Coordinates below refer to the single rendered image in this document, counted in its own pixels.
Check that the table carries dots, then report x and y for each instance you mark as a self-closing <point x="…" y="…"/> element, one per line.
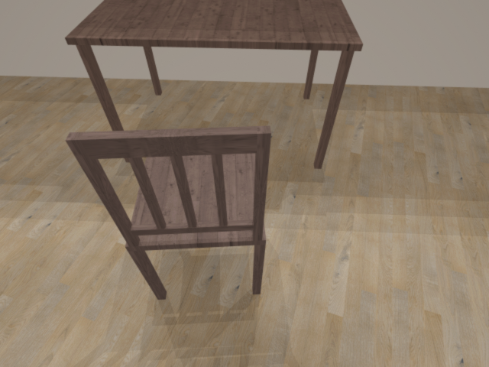
<point x="245" y="24"/>

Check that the chair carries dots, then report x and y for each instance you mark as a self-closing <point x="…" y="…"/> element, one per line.
<point x="198" y="188"/>

